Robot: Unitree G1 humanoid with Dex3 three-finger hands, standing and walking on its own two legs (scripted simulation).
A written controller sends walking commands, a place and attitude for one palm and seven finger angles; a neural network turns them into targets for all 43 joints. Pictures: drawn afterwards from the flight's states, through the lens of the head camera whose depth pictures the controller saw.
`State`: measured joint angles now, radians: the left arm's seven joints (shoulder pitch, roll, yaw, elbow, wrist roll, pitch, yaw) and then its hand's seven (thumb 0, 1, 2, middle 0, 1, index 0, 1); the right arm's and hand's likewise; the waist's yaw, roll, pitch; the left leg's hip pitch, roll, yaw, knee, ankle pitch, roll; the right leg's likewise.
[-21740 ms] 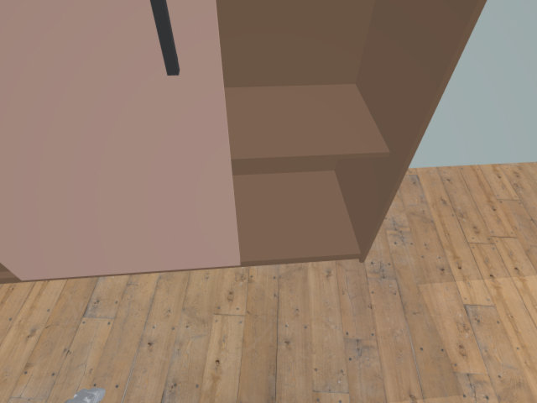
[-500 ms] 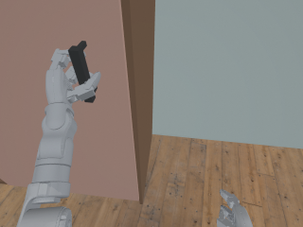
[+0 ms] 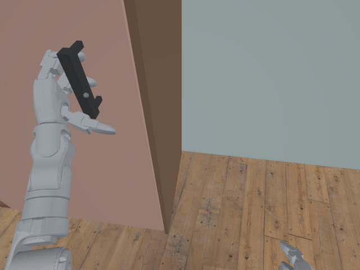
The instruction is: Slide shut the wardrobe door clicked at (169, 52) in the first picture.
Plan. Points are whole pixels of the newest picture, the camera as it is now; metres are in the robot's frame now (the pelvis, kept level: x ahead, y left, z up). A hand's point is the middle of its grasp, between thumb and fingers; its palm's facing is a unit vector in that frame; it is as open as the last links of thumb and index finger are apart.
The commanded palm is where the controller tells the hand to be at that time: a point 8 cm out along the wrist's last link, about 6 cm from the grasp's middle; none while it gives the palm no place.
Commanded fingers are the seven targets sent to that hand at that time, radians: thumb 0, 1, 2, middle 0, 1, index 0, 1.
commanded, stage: slip the hand off the handle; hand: left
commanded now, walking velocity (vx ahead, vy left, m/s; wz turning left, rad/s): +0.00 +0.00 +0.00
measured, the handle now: (85, 81) +0.40 +0.24 +0.22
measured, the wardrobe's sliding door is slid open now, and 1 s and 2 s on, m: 0.00 0.00 0.00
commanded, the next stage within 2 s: draw the hand back to the body in 1.28 s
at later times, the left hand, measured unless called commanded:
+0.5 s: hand (45, 94) +0.36 +0.29 +0.22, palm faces +0.34 -0.94 -0.07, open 14.7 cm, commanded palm +0.33 +0.33 +0.21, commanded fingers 0.00 -0.55 0.20 -0.25 -1.15 -0.25 -1.15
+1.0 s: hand (24, 116) +0.30 +0.31 +0.22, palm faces +0.33 -0.94 -0.07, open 14.7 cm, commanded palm +0.26 +0.34 +0.21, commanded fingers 0.00 -0.55 0.20 -0.25 -1.15 -0.25 -1.15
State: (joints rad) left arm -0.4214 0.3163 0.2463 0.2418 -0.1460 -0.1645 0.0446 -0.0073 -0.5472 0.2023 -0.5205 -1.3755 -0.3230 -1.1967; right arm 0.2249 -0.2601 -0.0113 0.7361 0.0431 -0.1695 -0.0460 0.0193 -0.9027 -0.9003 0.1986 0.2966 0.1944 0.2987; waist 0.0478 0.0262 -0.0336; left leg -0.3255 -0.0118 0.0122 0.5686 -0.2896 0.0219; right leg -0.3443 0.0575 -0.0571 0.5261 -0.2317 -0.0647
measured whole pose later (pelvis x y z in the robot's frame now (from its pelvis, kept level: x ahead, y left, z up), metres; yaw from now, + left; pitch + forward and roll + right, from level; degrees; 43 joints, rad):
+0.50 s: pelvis +0.00 +0.01 +0.00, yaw +0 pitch +2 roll -1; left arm -0.41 0.43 0.41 0.33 -0.20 -0.15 -0.09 -0.01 -0.56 0.20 -0.32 -1.19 -0.26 -1.15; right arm 0.26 -0.25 0.04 0.68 0.05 -0.16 -0.09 0.02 -0.90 -0.90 0.20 0.30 0.20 0.30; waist 0.04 0.02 -0.05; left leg -0.33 -0.02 0.02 0.59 -0.31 0.04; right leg -0.35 0.04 -0.05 0.55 -0.25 -0.05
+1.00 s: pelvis +0.01 +0.03 +0.00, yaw +0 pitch +2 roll -1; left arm -0.15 0.38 0.44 0.02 -0.26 -0.11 -0.13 -0.01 -0.56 0.20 -0.26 -1.16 -0.25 -1.15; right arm 0.23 -0.24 0.05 0.65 0.04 -0.20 -0.08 0.02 -0.90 -0.90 0.20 0.30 0.20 0.30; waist 0.07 0.03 -0.07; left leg -0.31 -0.04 0.03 0.60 -0.33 0.06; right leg -0.33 0.03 -0.03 0.57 -0.27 -0.03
